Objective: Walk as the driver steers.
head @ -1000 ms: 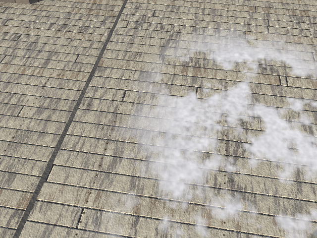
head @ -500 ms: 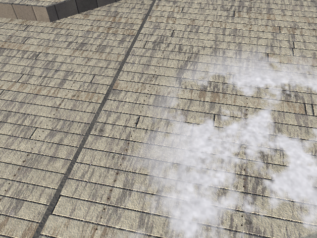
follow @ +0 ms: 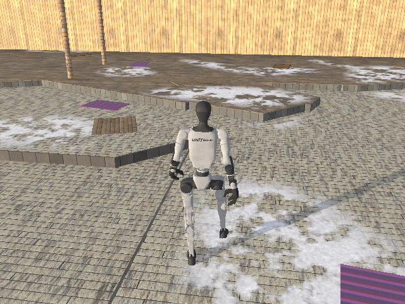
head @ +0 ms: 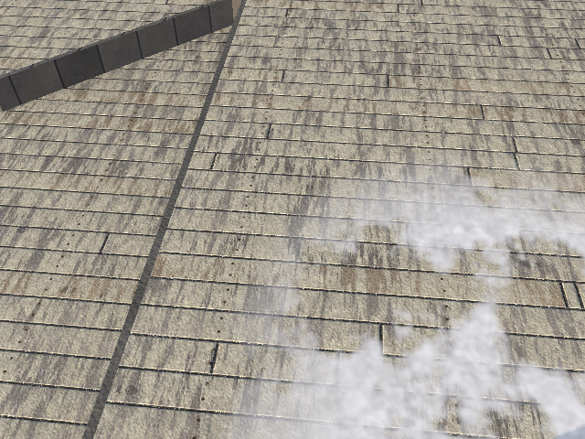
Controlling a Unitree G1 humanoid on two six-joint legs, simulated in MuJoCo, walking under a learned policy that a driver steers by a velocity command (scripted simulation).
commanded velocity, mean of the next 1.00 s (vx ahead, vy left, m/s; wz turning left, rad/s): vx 0.71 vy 0.00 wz -0.35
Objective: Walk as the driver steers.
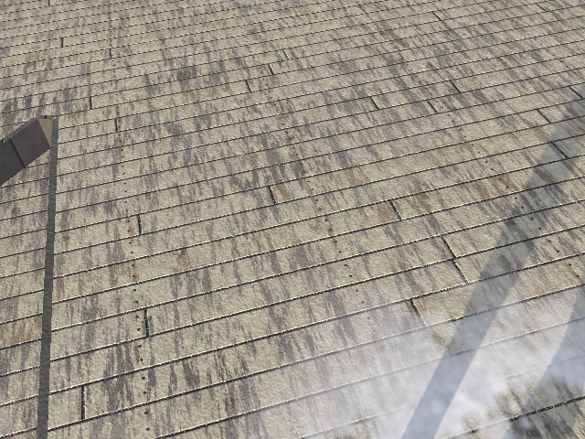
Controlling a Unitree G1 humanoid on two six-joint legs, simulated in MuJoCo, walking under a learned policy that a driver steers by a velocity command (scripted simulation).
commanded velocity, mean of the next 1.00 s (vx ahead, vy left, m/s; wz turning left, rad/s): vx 0.80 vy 0.00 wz -0.08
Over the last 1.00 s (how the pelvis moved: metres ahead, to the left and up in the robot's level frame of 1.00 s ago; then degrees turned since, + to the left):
0.71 -0.03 0.00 -24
